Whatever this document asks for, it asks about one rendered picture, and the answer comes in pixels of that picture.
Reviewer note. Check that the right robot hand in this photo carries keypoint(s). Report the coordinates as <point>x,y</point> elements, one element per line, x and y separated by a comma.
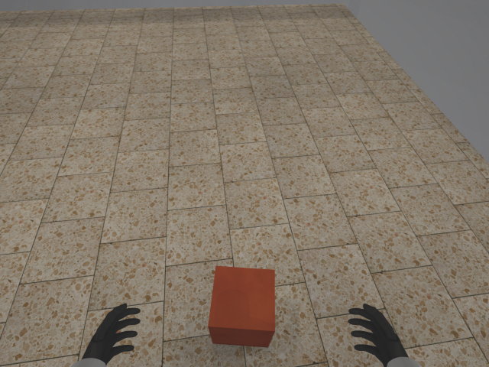
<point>387,344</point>

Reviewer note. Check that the carton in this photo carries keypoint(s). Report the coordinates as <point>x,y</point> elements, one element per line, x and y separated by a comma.
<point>242,311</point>

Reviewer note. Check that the left robot hand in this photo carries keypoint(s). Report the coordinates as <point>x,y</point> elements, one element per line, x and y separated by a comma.
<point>106,336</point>

